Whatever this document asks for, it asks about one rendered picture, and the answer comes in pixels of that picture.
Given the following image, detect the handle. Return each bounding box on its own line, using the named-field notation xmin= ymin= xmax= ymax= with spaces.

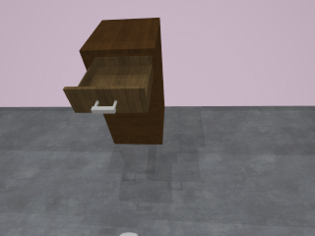
xmin=91 ymin=100 xmax=117 ymax=114

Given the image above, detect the drawer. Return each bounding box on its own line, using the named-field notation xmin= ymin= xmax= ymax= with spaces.
xmin=63 ymin=55 xmax=154 ymax=113

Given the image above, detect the cabinet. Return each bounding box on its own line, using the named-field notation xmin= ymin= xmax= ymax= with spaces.
xmin=79 ymin=18 xmax=165 ymax=145

